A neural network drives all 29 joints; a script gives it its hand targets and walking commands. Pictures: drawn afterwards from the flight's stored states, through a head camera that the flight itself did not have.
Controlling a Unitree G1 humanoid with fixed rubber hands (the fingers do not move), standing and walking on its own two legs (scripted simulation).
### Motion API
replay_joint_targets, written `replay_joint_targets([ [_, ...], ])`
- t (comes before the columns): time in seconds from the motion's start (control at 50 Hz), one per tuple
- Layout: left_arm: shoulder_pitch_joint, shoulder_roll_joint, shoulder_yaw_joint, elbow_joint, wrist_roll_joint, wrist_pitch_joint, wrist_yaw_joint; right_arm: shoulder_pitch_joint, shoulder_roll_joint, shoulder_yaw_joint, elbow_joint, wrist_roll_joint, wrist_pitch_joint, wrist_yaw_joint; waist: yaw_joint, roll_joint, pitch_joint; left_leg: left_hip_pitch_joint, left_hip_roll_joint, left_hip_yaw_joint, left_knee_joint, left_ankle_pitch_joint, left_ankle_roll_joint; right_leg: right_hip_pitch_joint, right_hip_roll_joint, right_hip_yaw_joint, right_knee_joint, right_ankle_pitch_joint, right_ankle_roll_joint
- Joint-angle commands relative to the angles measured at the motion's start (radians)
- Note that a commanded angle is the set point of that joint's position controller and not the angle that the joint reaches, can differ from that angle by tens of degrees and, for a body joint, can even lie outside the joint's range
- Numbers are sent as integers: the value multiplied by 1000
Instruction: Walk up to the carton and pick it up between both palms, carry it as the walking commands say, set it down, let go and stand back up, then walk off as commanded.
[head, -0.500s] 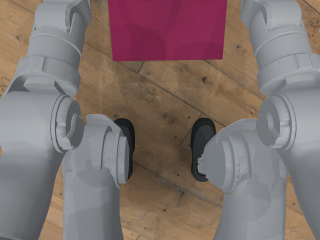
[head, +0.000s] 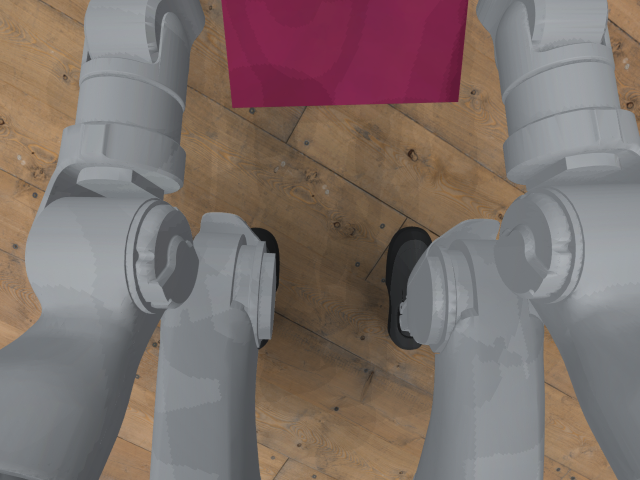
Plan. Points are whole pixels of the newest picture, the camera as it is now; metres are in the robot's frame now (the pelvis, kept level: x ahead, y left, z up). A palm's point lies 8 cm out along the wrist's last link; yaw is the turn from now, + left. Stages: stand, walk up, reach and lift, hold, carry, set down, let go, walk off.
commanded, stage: reach and lift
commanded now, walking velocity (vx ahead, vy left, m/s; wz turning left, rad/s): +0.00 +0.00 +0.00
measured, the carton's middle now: out of the picture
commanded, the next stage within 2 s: none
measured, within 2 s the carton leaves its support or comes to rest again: neither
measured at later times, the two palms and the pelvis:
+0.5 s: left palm out of the picture +0.55 +0.14 -0.10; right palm out of the picture +0.56 -0.13 -0.10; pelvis +0.00 -0.01 +0.04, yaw +0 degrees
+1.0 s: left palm out of the picture +0.53 +0.14 -0.03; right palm out of the picture +0.54 -0.13 -0.03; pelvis -0.02 +0.00 +0.08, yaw -1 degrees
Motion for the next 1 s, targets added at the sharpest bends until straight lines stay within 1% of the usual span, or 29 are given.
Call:
replay_joint_targets([
  [0.0,-737,-1007,-343,-190,-65,-21,-313,-597,964,300,-99,65,-2,381,16,7,-1642,517,-65,121,-198,260,26,539,87,-136,-159,247,-56],
  [0.02,-745,-1038,-371,-212,-79,-13,-312,-581,988,294,-80,55,0,375,-4,0,-1675,542,-74,127,-192,260,21,587,83,-138,-166,246,-61],
  [0.04,-682,-1049,-357,-156,-61,-8,-314,-628,974,309,-140,69,-11,372,22,8,-1672,540,-76,127,-207,275,22,559,92,-158,-170,255,-51],
  [0.06,-748,-1037,-380,-275,-85,-20,-312,-637,1008,343,-201,101,-6,369,10,-29,-1828,616,-73,130,-202,318,20,648,97,-153,-181,300,-44],
  [0.08,-712,-1050,-384,-234,-84,-10,-315,-650,997,342,-210,93,-13,358,20,4,-1817,601,-73,140,-198,335,22,632,101,-144,-181,311,-44],
  [0.1,-727,-1046,-399,-288,-97,-13,-314,-675,1028,371,-255,121,-14,358,40,-32,-1917,634,-80,124,-206,366,28,701,106,-150,-170,347,-44],
  [0.14,-704,-1029,-416,-250,-79,3,-319,-667,1019,397,-224,116,-1,349,44,-15,-1914,582,-76,151,-193,348,20,748,100,-131,-175,354,-44],
  [0.2,-724,-1061,-468,-334,-137,14,-321,-717,1019,465,-367,162,2,327,34,-45,-2108,675,-75,142,-203,414,19,924,105,-131,-174,427,-36],
  [0.24,-669,-1028,-399,-244,-79,31,-335,-683,1063,428,-278,133,26,329,77,-62,-1964,575,-76,149,-221,348,31,854,104,-123,-196,367,-33],
  [0.28,-635,-1089,-434,-270,-76,34,-340,-670,1062,460,-329,141,13,333,69,-15,-2033,608,-75,155,-227,412,28,875,106,-116,-202,445,-40],
  [0.32,-574,-1098,-412,-255,-57,42,-353,-651,1125,467,-335,133,29,329,75,-58,-2052,572,-73,162,-248,393,29,910,110,-116,-230,434,-29],
  [0.34,-626,-1097,-459,-325,-89,34,-350,-614,1118,474,-335,135,29,330,41,-76,-2102,602,-69,151,-239,415,26,923,110,-120,-218,461,-31],
  [0.36,-690,-1088,-471,-351,-90,34,-349,-620,1100,465,-316,129,31,323,58,-32,-2137,619,-71,150,-238,421,24,939,113,-110,-212,476,-42],
  [0.4,-625,-1086,-471,-349,-73,35,-342,-540,1165,466,-276,124,45,322,68,-46,-2120,598,-76,154,-267,396,32,930,117,-112,-228,445,-31],
  [0.48,-673,-1091,-493,-375,-82,39,-329,-666,1123,488,-380,148,34,318,75,-13,-2137,692,-78,146,-286,403,26,879,116,-115,-253,410,-35],
  [0.52,-675,-1099,-454,-293,-52,51,-334,-602,1068,388,-258,79,41,327,22,-8,-1966,645,-83,125,-322,286,25,778,115,-136,-283,289,-48],
  [0.54,-634,-1100,-431,-259,-43,58,-337,-604,1092,398,-261,82,49,334,43,-11,-1947,651,-80,127,-330,265,28,752,114,-134,-293,258,-49],
  [0.58,-675,-1128,-487,-363,-70,50,-329,-626,1130,438,-339,111,49,342,28,6,-2122,763,-79,114,-340,337,25,814,123,-140,-291,339,-45],
  [0.64,-723,-1175,-490,-330,-86,71,-332,-661,1077,413,-335,85,60,342,-18,24,-2138,791,-87,132,-340,292,16,839,111,-137,-323,279,-58],
  [0.68,-697,-1129,-423,-268,-41,88,-335,-638,1118,363,-254,67,79,350,10,-5,-2037,713,-83,126,-382,213,22,798,111,-155,-336,214,-46],
  [0.74,-705,-1218,-498,-344,-79,100,-332,-671,1110,395,-378,83,80,354,-42,35,-2236,865,-82,118,-387,285,12,864,120,-159,-347,285,-54],
  [0.8,-663,-1185,-449,-278,-31,115,-320,-625,1126,367,-281,71,102,378,16,53,-2135,882,-81,100,-422,273,15,719,120,-166,-363,228,-54],
  [0.84,-677,-1215,-473,-354,-45,113,-320,-611,1162,392,-316,95,108,384,6,-5,-2233,906,-89,99,-436,301,23,825,129,-171,-377,267,-43],
  [0.86,-627,-1216,-463,-350,-52,120,-318,-640,1189,444,-378,100,109,378,29,-14,-2274,916,-95,116,-430,330,22,879,128,-155,-392,292,-35],
  [0.88,-633,-1249,-458,-343,-45,126,-323,-646,1165,428,-381,86,111,378,5,-22,-2278,900,-93,110,-437,307,27,892,132,-162,-391,281,-40],
  [0.9,-639,-1201,-443,-308,-31,123,-328,-667,1180,425,-349,94,116,373,49,-9,-2214,864,-93,122,-439,288,30,865,129,-144,-407,256,-37],
  [0.92,-639,-1196,-432,-285,-24,123,-331,-598,1174,397,-281,67,124,377,21,-31,-2154,816,-88,109,-450,244,30,832,126,-156,-399,222,-41],
  [0.94,-625,-1200,-431,-305,-15,122,-334,-637,1203,431,-332,96,113,375,69,-1,-2189,821,-88,123,-452,264,31,876,123,-134,-409,246,-39],
  [0.98,-617,-1246,-494,-378,-61,129,-337,-711,1203,506,-475,131,110,368,43,-32,-2368,903,-101,127,-457,337,29,1005,129,-141,-425,314,-25],
])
